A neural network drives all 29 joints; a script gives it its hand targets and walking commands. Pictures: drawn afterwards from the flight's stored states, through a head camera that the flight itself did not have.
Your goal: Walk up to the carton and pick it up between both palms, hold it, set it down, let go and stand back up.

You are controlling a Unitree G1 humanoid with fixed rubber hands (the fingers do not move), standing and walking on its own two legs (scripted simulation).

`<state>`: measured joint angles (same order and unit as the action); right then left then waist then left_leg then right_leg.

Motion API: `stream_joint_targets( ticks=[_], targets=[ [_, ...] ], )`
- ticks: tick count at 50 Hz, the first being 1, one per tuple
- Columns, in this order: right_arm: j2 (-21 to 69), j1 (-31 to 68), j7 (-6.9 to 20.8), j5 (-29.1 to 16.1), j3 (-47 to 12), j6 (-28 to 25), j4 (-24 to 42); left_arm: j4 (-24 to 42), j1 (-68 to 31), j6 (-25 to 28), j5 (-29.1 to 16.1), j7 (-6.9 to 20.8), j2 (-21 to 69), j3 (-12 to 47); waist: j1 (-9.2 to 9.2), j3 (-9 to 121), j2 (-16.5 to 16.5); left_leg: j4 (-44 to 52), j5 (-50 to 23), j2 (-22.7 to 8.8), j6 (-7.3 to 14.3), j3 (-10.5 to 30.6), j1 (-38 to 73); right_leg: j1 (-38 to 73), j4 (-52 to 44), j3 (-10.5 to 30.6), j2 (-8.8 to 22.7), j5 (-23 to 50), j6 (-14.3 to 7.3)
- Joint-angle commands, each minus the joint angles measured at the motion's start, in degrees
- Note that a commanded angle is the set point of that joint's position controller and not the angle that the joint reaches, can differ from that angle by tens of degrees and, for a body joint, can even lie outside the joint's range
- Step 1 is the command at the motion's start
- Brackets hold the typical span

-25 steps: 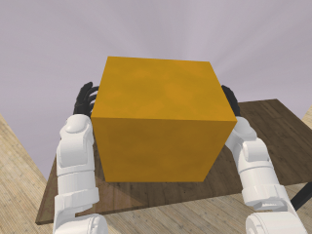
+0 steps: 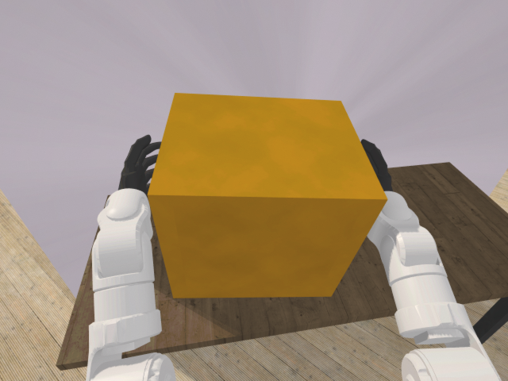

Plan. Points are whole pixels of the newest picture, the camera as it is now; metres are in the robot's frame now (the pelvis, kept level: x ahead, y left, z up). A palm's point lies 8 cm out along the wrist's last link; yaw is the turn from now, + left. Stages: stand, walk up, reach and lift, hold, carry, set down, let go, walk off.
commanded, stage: hold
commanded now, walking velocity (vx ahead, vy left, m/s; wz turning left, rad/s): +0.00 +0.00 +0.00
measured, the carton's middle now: (256, 199) +0.37 -0.01 +0.14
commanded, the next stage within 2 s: none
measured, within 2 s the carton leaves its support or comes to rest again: neither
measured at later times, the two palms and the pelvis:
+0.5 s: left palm (138, 189) +0.35 +0.17 +0.19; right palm (376, 191) +0.34 -0.19 +0.17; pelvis +0.00 +0.00 +0.00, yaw +0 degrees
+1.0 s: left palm (136, 190) +0.35 +0.17 +0.19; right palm (375, 193) +0.34 -0.19 +0.17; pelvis +0.00 +0.00 +0.00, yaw +0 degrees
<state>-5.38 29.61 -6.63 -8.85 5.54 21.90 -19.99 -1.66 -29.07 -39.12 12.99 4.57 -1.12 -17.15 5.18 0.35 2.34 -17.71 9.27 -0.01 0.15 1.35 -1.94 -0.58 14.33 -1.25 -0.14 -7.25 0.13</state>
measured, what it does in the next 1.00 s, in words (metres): stands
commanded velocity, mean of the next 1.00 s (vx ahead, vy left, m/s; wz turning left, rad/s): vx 0.00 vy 0.00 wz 0.00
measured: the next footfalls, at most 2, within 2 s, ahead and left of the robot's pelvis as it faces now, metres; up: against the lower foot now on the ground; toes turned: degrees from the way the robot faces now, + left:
none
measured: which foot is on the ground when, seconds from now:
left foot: down 0.00-1.00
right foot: down 0.00-1.00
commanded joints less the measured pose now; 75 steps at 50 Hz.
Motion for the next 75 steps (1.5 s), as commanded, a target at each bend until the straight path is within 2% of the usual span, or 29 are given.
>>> stream_joint_targets(
  ticks=[1,2,8,10,15,16,21,25,31,36,38,42,44,48,53,55,57,61,62,67,70,72,75],
  targets=[
    [25.7,41.7,7.7,-5.2,-21.2,-3.5,15.1,5.2,-32.2,1.7,-7.3,6.7,25.5,26.4,0.25,16.3,-2.5,2.2,-11.6,2.2,-1.6,-2.0,3.0,4.7,-0.6,-1.6,-2.6,8.0,0.5],
    [25.9,42.5,7.9,-5.0,-21.0,-3.6,15.7,4.3,-32.2,1.5,-7.4,6.8,25.7,26.2,0.26,16.5,-1.8,2.3,-10.8,2.2,-1.4,-2.2,2.8,4.6,-0.8,-1.7,-2.6,7.6,0.4],
    [26.1,42.4,7.6,-6.0,-22.0,-3.7,16.6,5.9,-32.5,1.7,-7.7,6.8,26.0,27.2,0.21,18.7,-3.6,1.0,-14.2,2.2,-2.0,-2.3,4.2,5.7,-0.2,-1.5,-2.8,9.8,0.5],
    [25.9,42.2,7.7,-6.1,-21.9,-3.8,16.7,6.1,-32.1,1.8,-7.8,6.6,26.1,27.3,0.28,18.5,-3.2,0.9,-14.9,2.3,-2.1,-2.2,4.3,5.4,-0.3,-1.6,-2.8,10.4,0.3],
    [26.1,41.9,7.9,-5.4,-21.2,-3.6,15.6,5.9,-32.7,1.6,-7.5,6.8,25.6,26.8,0.06,17.0,-3.2,2.2,-10.7,2.0,-1.6,-2.3,3.0,5.0,-0.6,-1.6,-2.5,7.2,0.3],
    [26.1,42.8,7.9,-5.2,-21.0,-3.6,15.5,4.1,-32.6,1.5,-7.3,7.0,25.4,26.1,0.13,16.8,-2.6,2.5,-9.4,2.2,-1.2,-2.4,2.4,5.0,-0.9,-1.3,-2.2,6.9,0.5],
    [27.5,43.7,7.6,-5.3,-22.1,-4.0,16.9,4.7,-33.1,2.4,-8.0,6.7,25.8,26.6,-0.25,19.2,-1.8,1.8,-10.8,2.7,-0.9,-2.5,2.8,6.1,-0.2,-1.2,-2.3,9.7,1.0],
    [26.8,42.7,7.6,-4.7,-20.8,-3.7,14.7,2.9,-32.8,2.0,-7.2,7.1,25.7,25.6,-0.08,16.8,-2.1,2.7,-8.6,2.4,-1.0,-2.5,1.9,5.4,-0.7,-1.1,-2.1,7.3,0.9],
    [27.7,43.3,6.9,-5.9,-22.8,-3.9,17.4,4.6,-32.5,2.2,-7.6,7.3,25.6,26.1,-0.16,19.9,-1.3,1.3,-13.2,2.9,-1.1,-2.4,3.1,7.6,0.3,-1.0,-2.3,13.4,1.2],
    [27.1,42.2,7.0,-6.5,-22.9,-3.7,17.2,5.7,-32.6,2.3,-7.8,7.0,25.9,27.1,-0.1,19.3,-2.8,1.3,-13.8,2.5,-1.7,-2.1,3.6,6.4,0.2,-1.2,-2.5,11.8,0.9],
    [26.4,41.7,7.3,-5.7,-21.6,-3.4,15.1,5.0,-32.9,1.9,-7.5,6.9,25.8,26.8,0.29,16.8,-3.1,1.8,-12.0,2.4,-1.9,-2.1,2.9,4.9,-0.5,-1.4,-2.6,8.8,0.6],
    [25.8,42.1,7.9,-5.2,-20.8,-3.5,15.0,4.6,-32.7,1.5,-7.4,6.9,26.3,26.9,0.5,16.1,-3.9,2.4,-10.7,1.8,-2.1,-2.2,2.8,4.3,-0.8,-1.7,-2.7,6.1,0.1],
    [26.1,42.8,7.9,-5.2,-20.9,-3.8,16.3,5.1,-32.8,1.8,-7.8,6.9,26.1,27.0,0.42,17.5,-3.0,1.9,-11.0,1.9,-1.8,-2.2,3.0,4.7,-0.5,-1.8,-2.8,6.9,0.2],
    [25.9,43.1,8.4,-4.7,-20.0,-3.9,14.6,4.9,-34.4,2.0,-8.1,6.4,26.7,27.6,0.84,17.4,-4.6,2.0,-11.4,1.6,-2.3,-1.9,3.0,3.9,-0.6,-1.8,-2.8,5.5,-0.3],
    [25.8,44.0,8.2,-5.2,-21.3,-4.6,17.2,4.6,-32.1,2.0,-7.9,6.4,26.6,27.1,-0.02,19.6,-2.6,1.2,-13.2,2.0,-1.7,-2.1,4.1,5.0,-0.4,-1.8,-2.8,8.2,0.2],
    [26.0,43.1,8.0,-5.1,-21.6,-4.1,15.6,3.4,-31.6,1.8,-7.0,6.6,25.7,25.9,-0.31,17.3,-1.5,1.8,-11.8,2.1,-1.3,-2.2,3.5,5.1,-0.5,-1.6,-2.7,8.2,0.6],
    [26.0,43.0,7.9,-4.8,-21.1,-3.7,14.5,2.8,-32.1,1.4,-6.5,6.9,25.4,25.1,-0.44,15.9,-1.7,2.6,-9.8,2.2,-1.1,-2.5,2.2,5.1,-0.6,-1.6,-2.5,7.0,0.6],
    [27.2,43.0,7.6,-5.3,-21.6,-3.9,15.3,4.0,-32.9,1.8,-7.0,7.3,25.2,25.4,-0.25,17.3,-1.6,2.4,-9.5,2.7,-0.7,-2.8,1.7,6.6,-0.4,-1.0,-2.0,9.4,1.0],
    [27.8,43.5,7.4,-5.7,-22.1,-3.9,16.0,4.2,-33.2,2.0,-7.2,7.3,25.2,25.3,-0.87,18.3,-1.2,2.0,-10.6,2.8,-0.6,-2.7,1.8,7.1,0.0,-0.9,-2.1,10.8,1.3],
    [28.1,43.2,7.1,-5.7,-22.8,-4.0,17.1,6.1,-34.2,2.8,-8.3,6.8,25.5,27.3,-0.07,19.9,-2.1,1.6,-11.9,3.0,-1.1,-2.3,2.9,6.3,0.1,-0.9,-2.3,11.8,1.2],
    [26.7,42.3,7.3,-4.6,-20.5,-3.5,14.2,3.3,-33.5,2.0,-7.3,7.0,25.2,26.2,0.5,16.0,-3.0,2.8,-8.0,2.5,-1.1,-2.4,1.7,4.8,-0.8,-1.2,-2.1,7.0,0.8],
    [27.0,42.7,7.6,-4.2,-20.1,-3.3,13.0,2.4,-34.3,1.9,-7.0,7.3,25.3,25.5,0.08,14.9,-2.5,3.5,-6.2,2.5,-0.9,-2.7,0.8,4.4,-1.1,-1.2,-2.0,5.2,0.8],
    [27.6,42.6,7.3,-5.3,-21.6,-3.8,15.5,4.5,-33.5,2.2,-7.7,7.3,25.9,26.6,0.26,18.4,-2.2,2.0,-10.5,2.6,-1.2,-2.5,2.4,6.6,-0.1,-1.0,-2.1,9.7,0.8]
  ],
)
